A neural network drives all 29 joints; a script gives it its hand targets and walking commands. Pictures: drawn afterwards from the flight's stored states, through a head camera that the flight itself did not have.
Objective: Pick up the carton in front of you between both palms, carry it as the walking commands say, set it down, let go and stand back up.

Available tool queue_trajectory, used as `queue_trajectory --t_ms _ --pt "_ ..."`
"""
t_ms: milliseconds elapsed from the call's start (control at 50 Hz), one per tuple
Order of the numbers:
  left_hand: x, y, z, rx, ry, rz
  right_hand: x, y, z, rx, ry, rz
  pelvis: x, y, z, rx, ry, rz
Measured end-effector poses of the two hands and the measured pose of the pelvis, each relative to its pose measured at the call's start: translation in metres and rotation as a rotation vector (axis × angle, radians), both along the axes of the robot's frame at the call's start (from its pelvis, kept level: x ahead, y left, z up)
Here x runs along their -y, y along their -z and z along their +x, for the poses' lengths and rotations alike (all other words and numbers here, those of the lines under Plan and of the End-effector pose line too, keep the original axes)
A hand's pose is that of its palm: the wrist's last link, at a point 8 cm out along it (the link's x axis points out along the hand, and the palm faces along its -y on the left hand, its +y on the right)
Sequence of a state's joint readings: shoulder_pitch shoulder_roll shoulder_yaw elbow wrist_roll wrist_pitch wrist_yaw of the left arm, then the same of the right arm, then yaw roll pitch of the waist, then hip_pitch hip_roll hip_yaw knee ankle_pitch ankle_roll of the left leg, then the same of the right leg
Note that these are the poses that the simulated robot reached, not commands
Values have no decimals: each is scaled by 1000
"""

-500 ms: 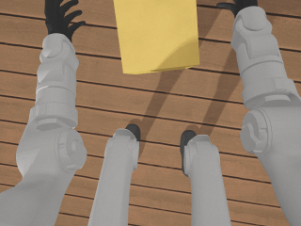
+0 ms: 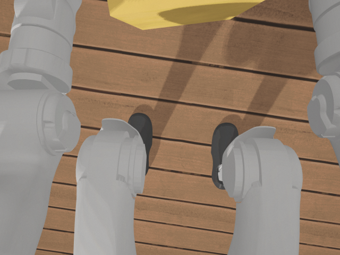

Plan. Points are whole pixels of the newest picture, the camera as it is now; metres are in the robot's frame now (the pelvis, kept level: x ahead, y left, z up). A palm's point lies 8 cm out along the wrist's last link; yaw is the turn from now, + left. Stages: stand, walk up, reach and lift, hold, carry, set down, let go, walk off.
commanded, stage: reach and lift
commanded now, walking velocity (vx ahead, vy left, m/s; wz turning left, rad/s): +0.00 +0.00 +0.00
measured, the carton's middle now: out of the picture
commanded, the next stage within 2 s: none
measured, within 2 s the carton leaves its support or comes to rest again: leaves its support in 0.88 s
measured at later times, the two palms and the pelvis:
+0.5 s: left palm out of the picture +0.56 +0.18 -0.18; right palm out of the picture +0.60 -0.13 -0.18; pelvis +0.00 -0.01 -0.01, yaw +0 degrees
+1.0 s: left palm out of the picture +0.55 +0.17 -0.12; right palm out of the picture +0.58 -0.13 -0.12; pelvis +0.01 +0.00 +0.01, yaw -1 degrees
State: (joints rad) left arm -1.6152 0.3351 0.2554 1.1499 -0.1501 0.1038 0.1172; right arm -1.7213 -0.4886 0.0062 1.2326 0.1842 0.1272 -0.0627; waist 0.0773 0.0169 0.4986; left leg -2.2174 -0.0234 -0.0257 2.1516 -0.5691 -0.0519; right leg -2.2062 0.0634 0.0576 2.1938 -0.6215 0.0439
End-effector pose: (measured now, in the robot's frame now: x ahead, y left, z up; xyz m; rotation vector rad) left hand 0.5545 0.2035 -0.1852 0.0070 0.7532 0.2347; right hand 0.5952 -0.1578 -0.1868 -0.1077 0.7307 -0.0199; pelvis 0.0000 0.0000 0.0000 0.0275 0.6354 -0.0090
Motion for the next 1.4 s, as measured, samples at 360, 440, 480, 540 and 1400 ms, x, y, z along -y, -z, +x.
queue_trajectory --t_ms 360,440,480,540,1400 --pt "7 -3 7 31 -4 -10 -15 -3 11 30 -42 16 5 11 5 10 -1 16" --pt "17 -4 8 37 20 -29 -22 -3 7 26 -58 27 6 9 1 23 0 15" --pt "26 -3 9 39 30 -44 -30 -3 6 23 -70 35 6 8 0 33 2 15" --pt "27 -3 8 39 14 -37 -30 -4 6 11 -60 16 6 8 -1 35 4 14" --pt "38 -220 -48 65 15 -39 -24 -222 -69 34 66 57 -2 -100 -13 -133 15 -13"
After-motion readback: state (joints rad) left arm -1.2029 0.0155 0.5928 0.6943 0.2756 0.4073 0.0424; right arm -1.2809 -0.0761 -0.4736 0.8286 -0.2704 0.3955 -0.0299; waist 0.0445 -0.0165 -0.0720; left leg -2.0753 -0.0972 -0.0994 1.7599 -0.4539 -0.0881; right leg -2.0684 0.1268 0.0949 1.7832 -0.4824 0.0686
